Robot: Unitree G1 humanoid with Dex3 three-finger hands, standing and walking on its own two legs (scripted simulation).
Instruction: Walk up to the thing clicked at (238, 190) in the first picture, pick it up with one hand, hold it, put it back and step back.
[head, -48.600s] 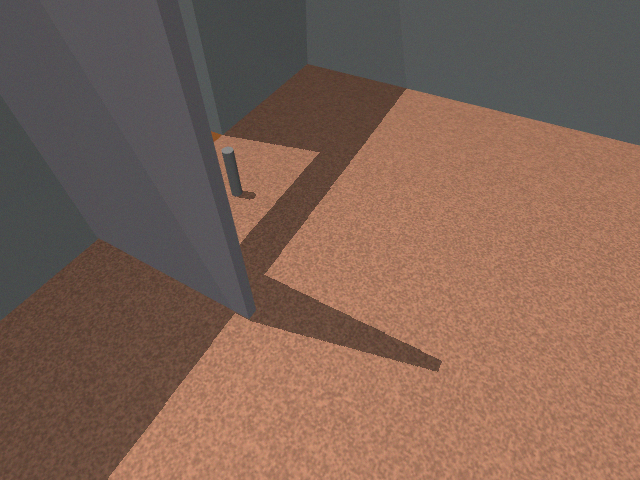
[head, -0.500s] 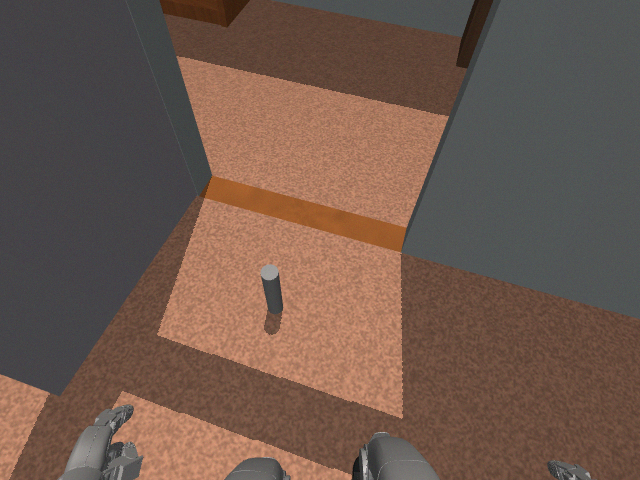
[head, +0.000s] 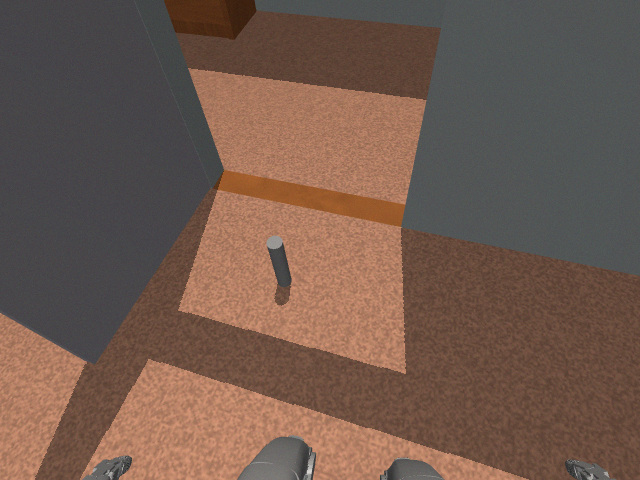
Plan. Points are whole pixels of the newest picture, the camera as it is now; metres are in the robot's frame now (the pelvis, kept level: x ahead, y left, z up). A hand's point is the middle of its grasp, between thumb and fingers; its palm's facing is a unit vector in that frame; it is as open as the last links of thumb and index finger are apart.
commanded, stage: step back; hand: left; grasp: from the side
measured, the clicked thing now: (280, 263) +0.78 +0.21 -0.64
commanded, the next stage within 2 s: stand in 1.66 s
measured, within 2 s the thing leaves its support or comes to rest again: neither
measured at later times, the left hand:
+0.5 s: hand out of the picture -0.09 +0.25 -0.16, palm faces -0.03 -0.91 -0.40, open 7.4 cm
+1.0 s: hand out of the picture -0.23 +0.26 -0.15, palm faces +0.06 -0.92 -0.38, open 7.4 cm
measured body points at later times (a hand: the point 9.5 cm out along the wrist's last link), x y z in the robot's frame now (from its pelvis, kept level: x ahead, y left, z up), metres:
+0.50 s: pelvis -0.18 -0.03 -0.01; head -0.13 -0.03 +0.43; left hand -0.09 +0.30 -0.13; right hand -0.04 -0.35 -0.12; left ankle -0.06 +0.11 -0.72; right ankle -0.20 -0.15 -0.73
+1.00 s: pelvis -0.27 -0.02 +0.00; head -0.27 -0.01 +0.45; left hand -0.23 +0.31 -0.12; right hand -0.19 -0.32 -0.12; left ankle -0.26 +0.10 -0.72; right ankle -0.25 -0.15 -0.72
